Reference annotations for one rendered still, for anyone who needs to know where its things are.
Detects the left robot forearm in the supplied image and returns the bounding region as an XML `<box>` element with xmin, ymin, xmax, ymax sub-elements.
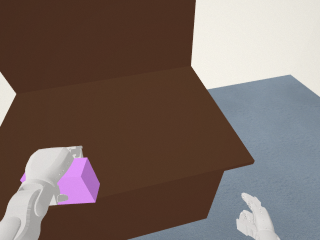
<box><xmin>0</xmin><ymin>179</ymin><xmax>55</xmax><ymax>240</ymax></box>

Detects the table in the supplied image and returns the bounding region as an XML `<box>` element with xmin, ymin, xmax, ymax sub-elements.
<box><xmin>0</xmin><ymin>0</ymin><xmax>255</xmax><ymax>240</ymax></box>

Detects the right robot hand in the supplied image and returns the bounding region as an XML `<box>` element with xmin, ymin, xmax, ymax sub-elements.
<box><xmin>236</xmin><ymin>192</ymin><xmax>275</xmax><ymax>239</ymax></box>

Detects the right robot forearm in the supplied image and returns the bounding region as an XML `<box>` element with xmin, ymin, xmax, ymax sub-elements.
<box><xmin>255</xmin><ymin>229</ymin><xmax>280</xmax><ymax>240</ymax></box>

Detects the left robot hand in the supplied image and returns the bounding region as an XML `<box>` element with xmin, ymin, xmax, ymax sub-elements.
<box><xmin>25</xmin><ymin>145</ymin><xmax>83</xmax><ymax>206</ymax></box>

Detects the sponge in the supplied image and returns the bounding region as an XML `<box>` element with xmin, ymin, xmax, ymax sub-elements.
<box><xmin>20</xmin><ymin>157</ymin><xmax>100</xmax><ymax>205</ymax></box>

